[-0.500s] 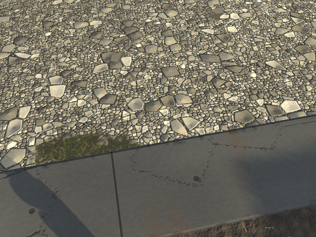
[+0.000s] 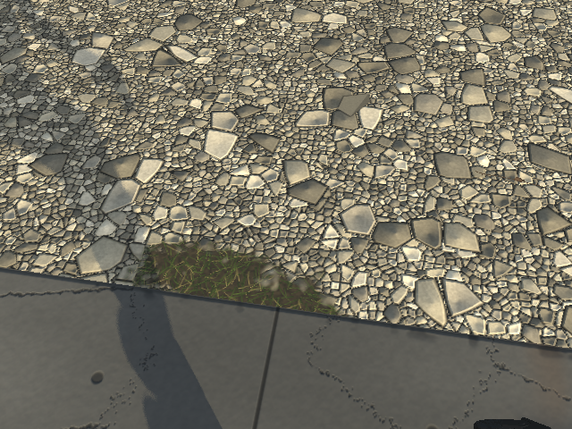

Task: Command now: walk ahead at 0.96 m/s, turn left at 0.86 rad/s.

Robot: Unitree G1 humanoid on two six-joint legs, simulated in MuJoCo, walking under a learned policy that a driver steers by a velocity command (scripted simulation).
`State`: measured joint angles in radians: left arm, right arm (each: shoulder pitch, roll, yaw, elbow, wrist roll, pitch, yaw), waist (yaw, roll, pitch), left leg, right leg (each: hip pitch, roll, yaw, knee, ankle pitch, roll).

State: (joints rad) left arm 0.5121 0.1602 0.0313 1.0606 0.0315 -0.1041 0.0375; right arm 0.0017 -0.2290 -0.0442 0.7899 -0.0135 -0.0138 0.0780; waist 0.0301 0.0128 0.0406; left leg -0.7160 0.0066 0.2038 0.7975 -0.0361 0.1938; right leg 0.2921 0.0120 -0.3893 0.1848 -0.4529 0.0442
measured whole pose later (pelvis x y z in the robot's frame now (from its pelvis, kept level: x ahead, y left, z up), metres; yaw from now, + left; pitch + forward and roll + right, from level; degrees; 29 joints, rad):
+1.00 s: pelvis +0.87 +0.24 +0.02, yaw +13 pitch +2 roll +0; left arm 0.39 0.31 0.08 0.82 0.00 -0.05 -0.02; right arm 0.14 -0.25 0.00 0.67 -0.06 -0.10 0.00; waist 0.06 -0.03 0.00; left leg -0.36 0.04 0.06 0.59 -0.24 -0.01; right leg -0.38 0.01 0.04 1.24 -0.36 -0.07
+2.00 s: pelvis +1.24 +0.35 +0.03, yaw -34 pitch +1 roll -1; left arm 0.22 0.29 0.04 0.63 -0.02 0.04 0.00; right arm 0.21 -0.26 -0.04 0.68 0.01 0.02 -0.02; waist -0.03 0.00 0.00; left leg -0.34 0.01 -0.04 0.47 -0.16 0.01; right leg -0.34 0.02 0.03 0.81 -0.48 0.04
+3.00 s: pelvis +1.78 +0.00 +0.00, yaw -28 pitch +2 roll +0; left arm -0.01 0.25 0.00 0.69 0.06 -0.08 -0.01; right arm 0.49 -0.27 -0.04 0.93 0.00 -0.07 0.00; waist -0.08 0.01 0.06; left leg 0.03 -0.02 -0.06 0.81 -0.45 0.09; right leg -0.58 -0.03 -0.06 0.64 -0.10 -0.04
